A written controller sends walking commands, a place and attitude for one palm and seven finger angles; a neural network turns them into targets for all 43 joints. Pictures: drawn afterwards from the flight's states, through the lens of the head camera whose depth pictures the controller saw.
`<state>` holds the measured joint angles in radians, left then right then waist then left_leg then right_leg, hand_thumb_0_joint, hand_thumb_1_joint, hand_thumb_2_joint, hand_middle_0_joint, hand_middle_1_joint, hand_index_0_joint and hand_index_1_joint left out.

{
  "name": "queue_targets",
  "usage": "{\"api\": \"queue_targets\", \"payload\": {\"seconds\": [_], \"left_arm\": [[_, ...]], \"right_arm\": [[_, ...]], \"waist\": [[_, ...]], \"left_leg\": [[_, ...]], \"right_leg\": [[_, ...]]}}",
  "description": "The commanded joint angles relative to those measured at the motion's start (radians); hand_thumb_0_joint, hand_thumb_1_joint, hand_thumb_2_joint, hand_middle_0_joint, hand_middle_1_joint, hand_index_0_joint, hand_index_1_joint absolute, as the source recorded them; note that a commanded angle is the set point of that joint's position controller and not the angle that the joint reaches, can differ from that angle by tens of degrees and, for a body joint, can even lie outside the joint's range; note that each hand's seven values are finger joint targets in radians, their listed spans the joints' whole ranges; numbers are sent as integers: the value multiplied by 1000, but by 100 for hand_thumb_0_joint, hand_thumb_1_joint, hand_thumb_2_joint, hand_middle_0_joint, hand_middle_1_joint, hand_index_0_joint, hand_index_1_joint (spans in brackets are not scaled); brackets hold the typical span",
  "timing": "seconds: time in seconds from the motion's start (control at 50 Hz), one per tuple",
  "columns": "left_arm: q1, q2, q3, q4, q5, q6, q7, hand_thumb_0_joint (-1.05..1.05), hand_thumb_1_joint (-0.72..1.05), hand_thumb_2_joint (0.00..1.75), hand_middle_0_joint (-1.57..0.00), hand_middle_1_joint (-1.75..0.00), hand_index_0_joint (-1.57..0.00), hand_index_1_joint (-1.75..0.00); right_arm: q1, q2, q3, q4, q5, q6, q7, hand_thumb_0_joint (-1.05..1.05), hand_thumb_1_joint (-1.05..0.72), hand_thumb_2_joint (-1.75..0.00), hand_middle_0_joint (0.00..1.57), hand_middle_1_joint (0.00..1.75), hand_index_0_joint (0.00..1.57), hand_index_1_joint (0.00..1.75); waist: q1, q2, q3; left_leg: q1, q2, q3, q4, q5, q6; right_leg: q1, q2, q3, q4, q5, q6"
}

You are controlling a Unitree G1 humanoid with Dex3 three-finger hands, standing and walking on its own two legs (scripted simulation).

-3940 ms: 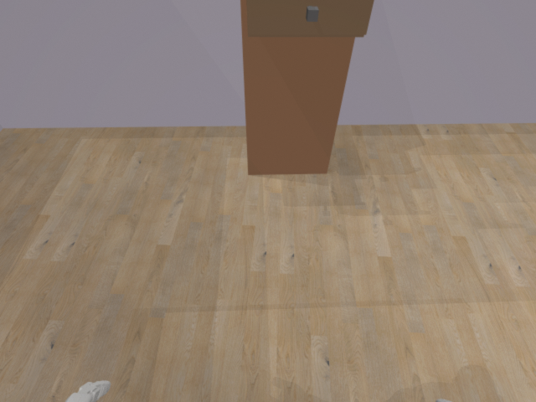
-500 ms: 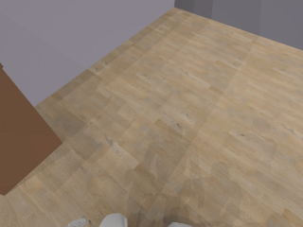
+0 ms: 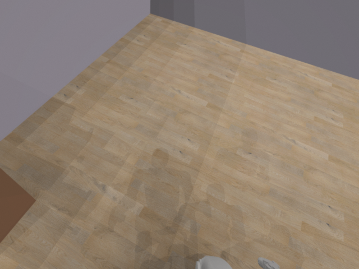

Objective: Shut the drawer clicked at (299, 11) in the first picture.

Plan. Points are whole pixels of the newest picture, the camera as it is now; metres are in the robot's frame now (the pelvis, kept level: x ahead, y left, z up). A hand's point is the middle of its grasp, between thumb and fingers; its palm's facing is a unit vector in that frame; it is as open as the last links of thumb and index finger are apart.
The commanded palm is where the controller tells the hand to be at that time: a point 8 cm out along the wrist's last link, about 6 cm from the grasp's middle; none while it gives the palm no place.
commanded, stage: walk to a spot facing it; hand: left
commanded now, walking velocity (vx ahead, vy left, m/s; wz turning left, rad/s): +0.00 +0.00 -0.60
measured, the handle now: out of the picture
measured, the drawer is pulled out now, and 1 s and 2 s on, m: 0.19 0.19 0.19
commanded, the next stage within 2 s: turn to face it in 1.42 s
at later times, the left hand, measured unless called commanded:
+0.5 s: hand (144, 249) +0.18 +0.09 -0.15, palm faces -0.31 -0.91 -0.28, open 7.4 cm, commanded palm none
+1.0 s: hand out of the picture +0.13 +0.15 -0.19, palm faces -0.39 -0.91 -0.15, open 7.4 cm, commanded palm none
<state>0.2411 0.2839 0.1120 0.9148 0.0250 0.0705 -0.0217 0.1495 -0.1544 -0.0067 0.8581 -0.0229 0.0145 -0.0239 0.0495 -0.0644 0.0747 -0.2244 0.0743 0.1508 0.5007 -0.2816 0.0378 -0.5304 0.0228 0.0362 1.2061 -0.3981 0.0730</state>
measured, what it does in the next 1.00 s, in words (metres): steps on the spot, turning right: right foot, then left foot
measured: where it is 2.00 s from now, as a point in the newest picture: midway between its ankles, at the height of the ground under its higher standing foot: outside the picture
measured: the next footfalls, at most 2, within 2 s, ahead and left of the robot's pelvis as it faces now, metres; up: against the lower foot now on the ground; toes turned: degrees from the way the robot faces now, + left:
right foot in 0.38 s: +0.00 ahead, -0.14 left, +0.00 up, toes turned -22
left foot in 0.96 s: +0.21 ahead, +0.00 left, +0.00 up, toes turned -26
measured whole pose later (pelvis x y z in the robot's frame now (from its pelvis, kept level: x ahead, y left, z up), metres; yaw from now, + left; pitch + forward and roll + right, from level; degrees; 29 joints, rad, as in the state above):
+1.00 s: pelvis +0.09 -0.03 -0.01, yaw -32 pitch -1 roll -1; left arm 0.43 0.19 0.07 1.06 0.01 0.01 -0.01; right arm 0.11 -0.19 -0.03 0.89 -0.02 -0.04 0.00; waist 0.08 -0.04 0.05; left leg -0.33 0.04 0.11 0.59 -0.23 0.02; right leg -0.22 0.06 0.10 0.75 -0.47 -0.01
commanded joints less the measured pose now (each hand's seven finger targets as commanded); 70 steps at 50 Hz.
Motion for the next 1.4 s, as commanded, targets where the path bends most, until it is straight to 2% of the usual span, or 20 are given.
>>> {"api": "queue_targets", "payload": {"seconds": [0.0, 0.24, 0.32, 0.34, 0.36, 0.38, 0.4, 0.42, 0.48, 0.62, 0.82, 0.88, 0.9, 0.92, 0.94, 0.96, 1.02, 1.1, 1.26, 1.38], "left_arm": [[2, 32, 5, -68, -1, -11, -5, 0, 90, 90, -20, -30, -20, -30], [-144, -15, -19, -101, -2, -15, -5, 0, 90, 90, -20, -30, -20, -30], [-55, 8, -14, -86, -3, -42, 4, 0, 90, 90, -20, -30, -20, -30], [17, 83, -5, -67, 4, -57, 13, 0, 90, 90, -20, -30, -20, -30], [83, 199, 19, -50, 8, -68, 29, 0, 90, 90, -20, -30, -20, -30], [114, 228, 26, -40, -13, -58, 40, 0, 90, 90, -20, -30, -20, -30], [81, 190, 19, -48, -17, -55, 44, 0, 90, 90, -20, -30, -20, -30], [39, 169, 19, -57, -18, -58, 45, 0, 90, 90, -20, -30, -20, -30], [-42, 91, -9, -74, -20, -75, 38, 0, 90, 90, -20, -30, -20, -30], [58, 95, -10, -35, -13, -109, 21, 0, 90, 90, -20, -30, -20, -30], [151, 78, -16, 29, 1, -120, 33, 0, 90, 90, -20, -30, -20, -30], [101, 88, -11, 31, -5, -113, 32, 0, 90, 90, -20, -30, -20, -30], [78, 73, -10, 26, -10, -109, 30, 0, 90, 90, -20, -30, -20, -30], [96, 21, -17, 18, -20, -105, 22, 0, 90, 90, -20, -30, -20, -30], [115, -22, -25, 5, -25, -107, 12, 0, 90, 90, -20, -30, -20, -30], [92, 14, -18, 2, -11, -99, 14, 0, 90, 90, -20, -30, -20, -30], [99, 2, -6, 44, 8, -69, -6, 0, 90, 90, -20, -30, -20, -30], [145, -34, -1, 57, 2, -36, -1, 0, 90, 90, -20, -30, -20, -30], [4, -47, -2, -7, 4, -8, 4, 0, 90, 90, -20, -30, -20, -30], [-144, -46, -19, -70, 3, -10, 0, 0, 90, 90, -20, -30, -20, -30]], "right_arm": [[82, -194, -65, -38, 6, -34, -17, 0, -90, -90, 20, 30, 20, 30], [184, -225, -104, 46, -5, -23, -1, 0, -90, -90, 20, 30, 20, 30], [171, -239, -108, 54, 0, -22, 9, 0, -90, -90, 20, 30, 20, 30], [192, -214, -101, 46, 11, -19, 17, 0, -90, -90, 20, 30, 20, 30], [151, -130, -73, -6, 11, -13, 21, 0, -90, -90, 20, 30, 20, 30], [103, -147, -70, -28, 9, 3, 8, 0, -90, -90, 20, 30, 20, 30], [101, -150, -72, -24, 8, 11, 4, 0, -90, -90, 20, 30, 20, 30], [83, -150, -69, -22, 4, 13, 7, 0, -90, -90, 20, 30, 20, 30], [85, -176, -84, 12, -9, 14, 22, 0, -90, -90, 20, 30, 20, 30], [33, -160, -84, 7, -11, -4, 33, 0, -90, -90, 20, 30, 20, 30], [-113, -130, -63, -53, 4, -43, 33, 0, -90, -90, 20, 30, 20, 30], [-10, -130, -62, -20, 10, -56, 22, 0, -90, -90, 20, 30, 20, 30], [89, -157, -66, 14, 10, -64, 11, 0, -90, -90, 20, 30, 20, 30], [192, -240, -82, 47, 2, -73, -3, 0, -90, -90, 20, 30, 20, 30], [277, -331, -102, 57, -1, -70, -2, 0, -90, -90, 20, 30, 20, 30], [254, -319, -92, 41, 1, -56, 0, 0, -90, -90, 20, 30, 20, 30], [73, -183, -52, 1, 2, -59, -6, 0, -90, -90, 20, 30, 20, 30], [114, -147, -47, 34, 10, -67, -16, 0, -90, -90, 20, 30, 20, 30], [197, -140, -62, 72, 5, -57, -19, 0, -90, -90, 20, 30, 20, 30], [239, -173, -80, 100, -5, -40, -9, 0, -90, -90, 20, 30, 20, 30]], "waist": [[-48, 217, -106], [-106, 269, -92], [-49, 218, -159], [-12, 65, -208], [23, -246, -204], [36, -211, -222], [14, -116, -175], [3, -199, -158], [-45, -77, -60], [-27, -53, -33], [8, -61, -29], [-49, -51, -53], [-92, -12, -77], [-126, 174, -151], [-140, 424, -207], [-136, 319, -135], [-51, 187, 20], [-21, 210, -43], [-51, 185, -43], [-94, 214, -29]], "left_leg": [[174, 235, -115, -169, 465, 48], [188, 330, -1, -121, 456, 85], [129, 317, 91, 69, 451, -3], [-25, 283, 118, 250, 336, -61], [-342, 120, 123, 487, -291, -122], [-394, 82, -27, 629, -392, -126], [-419, 103, -92, 676, -315, -122], [-447, 99, -105, 692, -252, -124], [-398, 101, -114, 672, -51, -143], [-427, 69, -120, 550, 10, -149], [-318, 4, -116, 253, -72, -112], [-56, -33, -93, 39, 9, -97], [129, -26, -94, -68, 79, -91], [346, 132, -247, -141, 25, -57], [431, 413, -540, -216, 23, 31], [276, 463, -567, -269, -76, 87], [-2, 321, -313, -323, -64, 31], [36, 250, -89, -250, 369, -19], [155, 285, -12, -197, 528, 36], [196, 325, 39, -161, 507, 82]], "right_leg": [[-79, -51, -16, 49, 45, 20], [68, -80, -131, -377, -50, -15], [297, -59, -144, -703, 157, -64], [503, -141, -36, -819, 318, -104], [642, -397, 326, -848, 709, -201], [602, -455, 345, -824, 849, -288], [565, -413, 268, -846, 676, -292], [545, -350, 288, -881, 539, -254], [409, -250, 185, -935, 350, -210], [422, -226, 248, -984, 169, -241], [465, -247, 336, -927, 368, -275], [345, -198, 308, -828, 395, -228], [241, -135, 259, -731, 348, -190], [89, -30, 177, -521, 197, -143], [-93, 46, 13, -225, -188, -81], [-102, -12, 16, -88, -210, -74], [-44, -86, -7, -6, -14, -55], [-14, -83, -22, 42, 113, -23], [-113, -103, -46, -23, 141, 7], [-52, -120, -112, -271, 49, -8]]}}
